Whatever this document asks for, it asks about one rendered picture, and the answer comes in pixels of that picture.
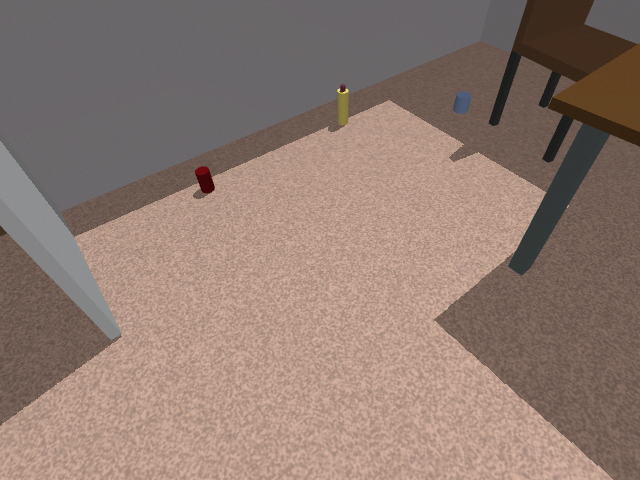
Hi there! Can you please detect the table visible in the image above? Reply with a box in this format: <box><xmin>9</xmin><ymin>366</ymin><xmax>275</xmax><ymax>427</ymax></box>
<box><xmin>508</xmin><ymin>43</ymin><xmax>640</xmax><ymax>276</ymax></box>

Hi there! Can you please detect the chair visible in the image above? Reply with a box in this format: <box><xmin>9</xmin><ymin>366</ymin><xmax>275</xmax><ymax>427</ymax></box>
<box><xmin>489</xmin><ymin>0</ymin><xmax>638</xmax><ymax>163</ymax></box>

